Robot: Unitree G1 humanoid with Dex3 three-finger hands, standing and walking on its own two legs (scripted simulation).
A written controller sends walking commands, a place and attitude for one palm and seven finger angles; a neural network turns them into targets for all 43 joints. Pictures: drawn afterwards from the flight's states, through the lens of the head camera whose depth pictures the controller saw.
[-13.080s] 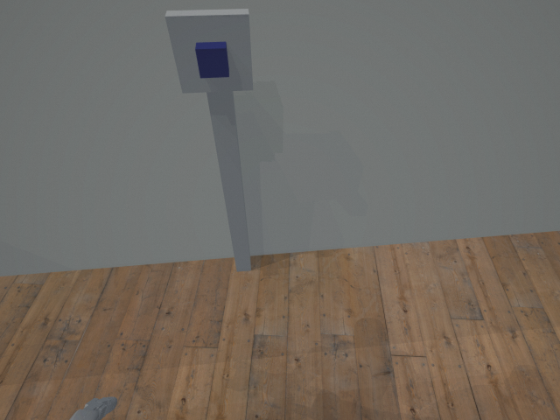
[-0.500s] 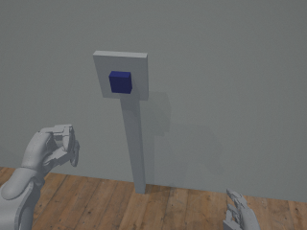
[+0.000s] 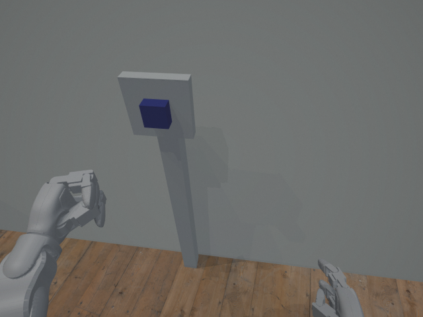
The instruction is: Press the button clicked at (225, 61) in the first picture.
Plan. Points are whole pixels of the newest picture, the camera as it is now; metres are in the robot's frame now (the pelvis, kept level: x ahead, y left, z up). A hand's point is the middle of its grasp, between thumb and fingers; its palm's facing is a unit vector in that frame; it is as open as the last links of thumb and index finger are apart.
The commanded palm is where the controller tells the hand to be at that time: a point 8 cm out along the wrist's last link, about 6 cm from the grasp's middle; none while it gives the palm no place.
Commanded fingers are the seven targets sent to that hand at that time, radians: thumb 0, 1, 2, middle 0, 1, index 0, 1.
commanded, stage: aim a knuckle at the button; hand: left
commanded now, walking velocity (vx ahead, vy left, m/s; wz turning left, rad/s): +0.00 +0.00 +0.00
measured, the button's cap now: (156, 113) +0.51 +0.19 +0.15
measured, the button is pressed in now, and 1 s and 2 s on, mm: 0 0 0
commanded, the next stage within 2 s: press the button with the knuckle in 1.84 s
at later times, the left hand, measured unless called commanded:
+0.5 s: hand (134, 182) +0.32 +0.18 +0.12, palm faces -0.03 -1.00 -0.03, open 3.1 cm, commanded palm +0.30 +0.23 +0.13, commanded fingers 0.00 0.90 0.90 -1.30 -1.50 -1.30 -1.50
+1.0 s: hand (161, 158) +0.39 +0.15 +0.12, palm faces -0.04 -1.00 -0.02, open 3.1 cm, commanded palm +0.37 +0.20 +0.12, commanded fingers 0.00 0.90 0.90 -1.30 -1.50 -1.30 -1.50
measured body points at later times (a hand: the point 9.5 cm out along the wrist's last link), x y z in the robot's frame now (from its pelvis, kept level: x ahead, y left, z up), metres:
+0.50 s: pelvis +0.01 +0.01 +0.00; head +0.00 -0.01 +0.45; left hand +0.31 +0.24 +0.13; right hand +0.17 -0.23 -0.08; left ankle +0.01 +0.13 -0.73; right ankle -0.01 -0.09 -0.73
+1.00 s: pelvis +0.01 +0.02 +0.00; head +0.02 +0.01 +0.45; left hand +0.38 +0.20 +0.12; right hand +0.14 -0.22 -0.10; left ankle +0.01 +0.13 -0.73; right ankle -0.01 -0.09 -0.73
